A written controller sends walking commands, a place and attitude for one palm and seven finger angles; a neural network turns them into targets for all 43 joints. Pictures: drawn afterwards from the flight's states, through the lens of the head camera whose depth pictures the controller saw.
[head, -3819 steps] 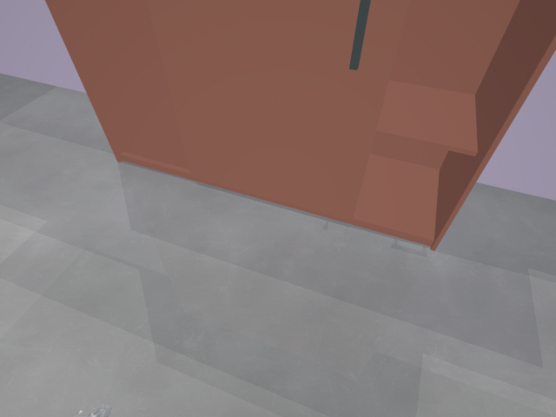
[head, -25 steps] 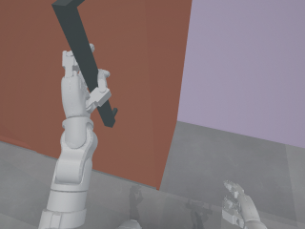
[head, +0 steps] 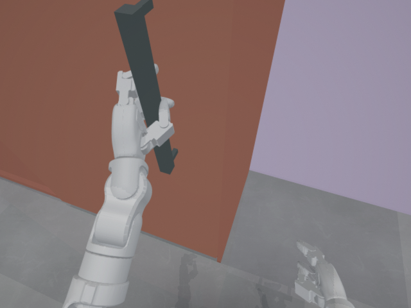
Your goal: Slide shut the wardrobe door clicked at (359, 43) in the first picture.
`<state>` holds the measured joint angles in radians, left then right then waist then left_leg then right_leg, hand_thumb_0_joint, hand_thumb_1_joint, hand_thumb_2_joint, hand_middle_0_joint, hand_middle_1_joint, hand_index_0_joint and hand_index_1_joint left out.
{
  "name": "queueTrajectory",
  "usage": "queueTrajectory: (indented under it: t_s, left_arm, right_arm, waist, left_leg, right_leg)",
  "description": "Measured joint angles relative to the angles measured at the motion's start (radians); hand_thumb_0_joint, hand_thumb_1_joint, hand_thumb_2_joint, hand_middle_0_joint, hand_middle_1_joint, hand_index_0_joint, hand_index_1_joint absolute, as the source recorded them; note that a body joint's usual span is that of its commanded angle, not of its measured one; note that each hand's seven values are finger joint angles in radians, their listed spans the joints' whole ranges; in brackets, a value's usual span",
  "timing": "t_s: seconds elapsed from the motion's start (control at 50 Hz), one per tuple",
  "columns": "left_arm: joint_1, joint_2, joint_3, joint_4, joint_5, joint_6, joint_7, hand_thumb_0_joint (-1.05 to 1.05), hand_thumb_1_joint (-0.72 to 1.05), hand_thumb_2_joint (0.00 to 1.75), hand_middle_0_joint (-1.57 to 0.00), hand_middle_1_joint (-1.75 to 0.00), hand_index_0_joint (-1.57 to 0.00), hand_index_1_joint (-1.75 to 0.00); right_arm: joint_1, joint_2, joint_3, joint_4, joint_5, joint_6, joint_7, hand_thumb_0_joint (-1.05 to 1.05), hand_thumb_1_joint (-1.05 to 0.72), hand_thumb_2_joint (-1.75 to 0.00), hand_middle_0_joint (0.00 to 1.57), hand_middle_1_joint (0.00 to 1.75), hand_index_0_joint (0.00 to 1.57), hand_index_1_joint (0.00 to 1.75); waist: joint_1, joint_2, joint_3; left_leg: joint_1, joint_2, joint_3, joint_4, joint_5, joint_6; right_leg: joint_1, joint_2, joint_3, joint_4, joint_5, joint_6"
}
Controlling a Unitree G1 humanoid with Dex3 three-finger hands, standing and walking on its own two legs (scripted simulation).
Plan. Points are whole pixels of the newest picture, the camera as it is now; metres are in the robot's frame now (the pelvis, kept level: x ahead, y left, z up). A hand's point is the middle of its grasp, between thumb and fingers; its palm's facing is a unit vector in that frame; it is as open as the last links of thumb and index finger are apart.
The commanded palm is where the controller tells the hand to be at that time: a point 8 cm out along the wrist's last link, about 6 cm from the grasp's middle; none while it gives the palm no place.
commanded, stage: step sideways, sliding the door along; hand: left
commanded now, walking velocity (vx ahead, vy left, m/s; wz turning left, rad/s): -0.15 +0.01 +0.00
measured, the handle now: (159, 106) +0.39 +0.17 +0.18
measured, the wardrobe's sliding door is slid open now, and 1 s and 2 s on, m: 0.00 0.00 0.00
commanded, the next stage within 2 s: stop walking and hold the door there in 1.12 s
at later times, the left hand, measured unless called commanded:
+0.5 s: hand (169, 124) +0.34 +0.13 +0.19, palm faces +0.29 -0.96 -0.02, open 7.4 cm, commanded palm +0.31 +0.09 +0.20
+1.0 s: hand (170, 121) +0.35 +0.13 +0.19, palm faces +0.37 -0.93 +0.03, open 7.4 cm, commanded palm +0.31 +0.06 +0.18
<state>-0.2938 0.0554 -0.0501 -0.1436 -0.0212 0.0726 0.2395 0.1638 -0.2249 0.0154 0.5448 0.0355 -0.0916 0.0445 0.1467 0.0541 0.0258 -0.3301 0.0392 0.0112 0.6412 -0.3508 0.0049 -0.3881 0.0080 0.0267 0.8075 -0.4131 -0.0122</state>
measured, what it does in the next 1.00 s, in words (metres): steps on the spot: right foot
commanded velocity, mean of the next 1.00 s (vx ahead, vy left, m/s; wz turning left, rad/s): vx -0.23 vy -0.10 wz -0.16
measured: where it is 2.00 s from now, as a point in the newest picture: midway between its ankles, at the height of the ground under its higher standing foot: outside the picture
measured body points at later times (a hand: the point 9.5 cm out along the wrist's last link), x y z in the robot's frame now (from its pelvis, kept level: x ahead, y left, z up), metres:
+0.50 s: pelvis +0.04 -0.02 +0.00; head +0.08 -0.02 +0.45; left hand +0.32 +0.18 +0.19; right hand +0.26 -0.20 -0.09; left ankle -0.01 +0.09 -0.73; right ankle +0.03 -0.16 -0.71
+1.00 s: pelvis +0.09 -0.02 +0.00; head +0.11 -0.03 +0.45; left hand +0.32 +0.18 +0.19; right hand +0.32 -0.18 -0.07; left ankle +0.00 +0.08 -0.71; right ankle +0.07 -0.16 -0.72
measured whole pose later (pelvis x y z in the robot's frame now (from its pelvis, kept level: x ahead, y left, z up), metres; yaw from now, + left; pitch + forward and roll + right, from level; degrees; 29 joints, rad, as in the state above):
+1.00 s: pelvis +0.09 -0.02 +0.00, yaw +3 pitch +3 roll -2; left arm 0.07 -0.01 -0.06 -0.46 0.05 0.03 0.23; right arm 0.18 -0.19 0.05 0.48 0.03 -0.08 0.04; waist 0.13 0.06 -0.04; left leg -0.30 0.14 0.14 0.80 -0.41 -0.01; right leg -0.35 -0.01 -0.05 0.69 -0.31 0.01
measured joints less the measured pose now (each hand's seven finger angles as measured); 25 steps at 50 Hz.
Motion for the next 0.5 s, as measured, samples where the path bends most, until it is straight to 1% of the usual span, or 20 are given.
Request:
queueTrajectory:
  t_s: [0.06, 0.14, 0.16, 0.2, 0.26, 0.32, 0.36, 0.4, 0.44, 0.5]
  left_arm:
    - [0.018, -0.016, -0.016, -0.030, 0.012, 0.002, 0.001, 0.00, 0.78, 0.84, -0.30, -1.41, 0.00, -1.13]
    - [0.032, -0.038, -0.041, -0.067, 0.030, 0.017, 0.003, 0.00, 0.77, 0.85, -0.31, -1.41, 0.00, -1.12]
    - [0.042, -0.033, -0.039, -0.074, 0.027, 0.011, -0.005, 0.00, 0.77, 0.85, -0.32, -1.41, -0.01, -1.12]
    - [0.074, -0.016, -0.031, -0.091, 0.007, -0.007, -0.021, -0.01, 0.77, 0.85, -0.34, -1.41, 0.00, -1.13]
    - [0.109, -0.011, -0.025, -0.109, 0.000, -0.020, -0.033, -0.01, 0.76, 0.85, -0.35, -1.41, 0.00, -1.14]
    - [0.139, -0.010, -0.020, -0.118, 0.003, -0.030, -0.043, 0.00, 0.76, 0.85, -0.35, -1.41, 0.00, -1.14]
    - [0.154, -0.007, -0.015, -0.128, 0.004, -0.033, -0.047, -0.01, 0.76, 0.85, -0.34, -1.41, 0.00, -1.13]
    - [0.163, -0.006, -0.008, -0.138, 0.008, -0.036, -0.048, -0.01, 0.76, 0.85, -0.34, -1.41, 0.00, -1.12]
    - [0.165, -0.003, 0.004, -0.153, 0.014, -0.034, -0.047, -0.01, 0.76, 0.86, -0.35, -1.41, 0.00, -1.11]
    - [0.160, 0.001, 0.033, -0.173, 0.024, -0.032, -0.041, -0.02, 0.76, 0.87, -0.35, -1.41, -0.01, -1.10]
  right_arm:
    - [-0.018, 0.023, 0.026, -0.020, -0.003, -0.007, 0.017, 0.02, -0.90, -0.90, 0.20, 0.30, 0.20, 0.30]
    - [-0.035, 0.040, 0.049, -0.034, -0.007, -0.006, 0.023, 0.02, -0.90, -0.90, 0.20, 0.30, 0.20, 0.30]
    - [-0.046, 0.044, 0.054, -0.027, -0.012, -0.003, 0.020, 0.02, -0.90, -0.90, 0.20, 0.30, 0.20, 0.30]
    - [-0.068, 0.051, 0.059, -0.012, -0.017, 0.017, 0.012, 0.02, -0.90, -0.90, 0.21, 0.30, 0.20, 0.30]
    - [-0.077, 0.052, 0.051, 0.003, -0.013, 0.038, 0.003, 0.02, -0.90, -0.90, 0.21, 0.30, 0.20, 0.30]
    - [-0.060, 0.042, 0.041, 0.006, -0.017, 0.054, -0.003, 0.02, -0.90, -0.90, 0.21, 0.30, 0.20, 0.30]
    - [-0.041, 0.029, 0.031, -0.002, -0.024, 0.063, -0.004, 0.02, -0.90, -0.90, 0.21, 0.30, 0.20, 0.30]
    - [-0.025, 0.015, 0.021, -0.009, -0.025, 0.067, -0.003, 0.02, -0.90, -0.90, 0.21, 0.30, 0.20, 0.30]
    - [-0.016, 0.004, 0.014, -0.014, -0.022, 0.068, 0.000, 0.02, -0.90, -0.90, 0.21, 0.30, 0.20, 0.30]
    - [-0.013, -0.003, 0.007, -0.021, -0.017, 0.064, 0.004, 0.02, -0.90, -0.90, 0.20, 0.30, 0.20, 0.30]
  waist:
    - [0.008, 0.008, 0.014]
    - [0.018, 0.013, 0.022]
    - [0.017, 0.014, 0.021]
    - [0.007, 0.026, 0.015]
    - [-0.010, 0.036, 0.006]
    - [-0.023, 0.027, -0.009]
    - [-0.029, 0.024, -0.020]
    - [-0.029, 0.027, -0.024]
    - [-0.025, 0.026, -0.017]
    - [-0.019, 0.023, 0.010]
  left_leg:
    - [0.018, 0.001, 0.002, -0.011, -0.002, 0.003]
    - [0.020, -0.009, -0.008, 0.016, -0.026, 0.006]
    - [0.022, -0.011, -0.008, 0.023, -0.034, 0.006]
    - [0.018, -0.001, -0.004, 0.043, -0.041, 0.005]
    - [-0.009, 0.023, 0.023, 0.094, -0.013, 0.004]
    - [-0.007, 0.040, 0.064, 0.089, 0.005, 0.007]
    - [0.004, 0.050, 0.082, 0.065, -0.010, 0.012]
    - [0.016, 0.066, 0.093, 0.042, -0.035, 0.012]
    - [0.026, 0.080, 0.095, 0.032, -0.053, -0.003]
    - [0.028, 0.099, 0.096, 0.052, -0.060, -0.022]
  right_leg:
    - [0.003, -0.004, -0.009, -0.035, 0.055, 0.001]
    - [0.024, -0.014, -0.021, -0.103, 0.157, 0.009]
    - [0.033, -0.016, -0.020, -0.109, 0.145, 0.015]
    - [0.055, -0.011, -0.027, -0.135, 0.118, 0.025]
    - [0.076, -0.004, -0.043, -0.170, 0.128, 0.024]
    - [0.059, -0.003, -0.042, -0.138, 0.151, 0.022]
    - [0.033, 0.003, -0.033, -0.078, 0.103, 0.019]
    - [0.010, 0.012, -0.030, -0.031, 0.053, 0.019]
    - [-0.002, 0.016, -0.034, -0.024, 0.045, 0.018]
    - [0.006, 0.018, -0.046, -0.081, 0.100, 0.016]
